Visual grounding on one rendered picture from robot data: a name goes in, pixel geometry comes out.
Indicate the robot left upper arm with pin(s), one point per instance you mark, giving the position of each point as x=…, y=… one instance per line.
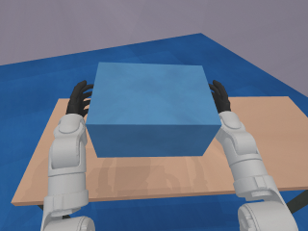
x=71, y=224

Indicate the carton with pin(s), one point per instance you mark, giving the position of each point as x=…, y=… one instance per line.
x=151, y=110

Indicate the robot right upper arm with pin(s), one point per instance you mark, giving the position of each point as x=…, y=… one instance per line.
x=265, y=216

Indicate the left robot hand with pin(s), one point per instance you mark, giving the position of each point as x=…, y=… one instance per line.
x=76, y=103

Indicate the robot right forearm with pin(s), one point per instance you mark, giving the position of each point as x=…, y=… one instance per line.
x=251, y=179

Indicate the robot left forearm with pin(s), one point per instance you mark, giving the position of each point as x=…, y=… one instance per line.
x=67, y=164

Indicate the table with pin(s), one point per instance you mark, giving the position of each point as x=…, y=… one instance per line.
x=278, y=126

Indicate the right robot hand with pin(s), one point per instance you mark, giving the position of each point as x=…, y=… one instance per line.
x=220, y=97

